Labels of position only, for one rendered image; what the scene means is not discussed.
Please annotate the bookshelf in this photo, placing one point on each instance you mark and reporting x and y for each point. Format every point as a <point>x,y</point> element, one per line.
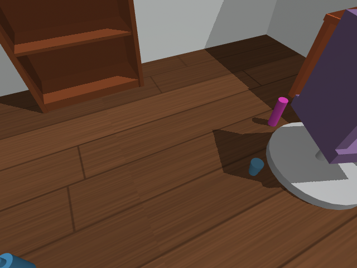
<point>72,51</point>

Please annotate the office chair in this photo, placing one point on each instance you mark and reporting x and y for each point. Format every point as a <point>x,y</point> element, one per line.
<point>316,159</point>

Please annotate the desk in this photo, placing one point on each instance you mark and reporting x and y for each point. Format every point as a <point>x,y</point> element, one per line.
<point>329,25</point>

